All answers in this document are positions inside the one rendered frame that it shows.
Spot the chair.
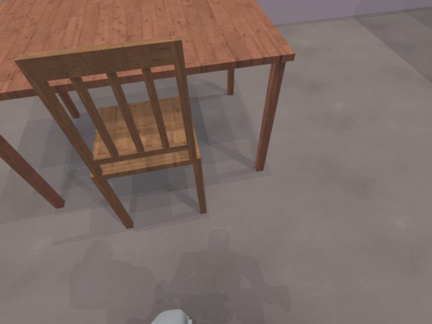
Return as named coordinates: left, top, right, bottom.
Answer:
left=14, top=35, right=207, bottom=229

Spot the robot left thigh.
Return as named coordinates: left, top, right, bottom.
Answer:
left=151, top=310, right=192, bottom=324

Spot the table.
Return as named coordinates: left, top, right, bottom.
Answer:
left=0, top=0, right=295, bottom=209

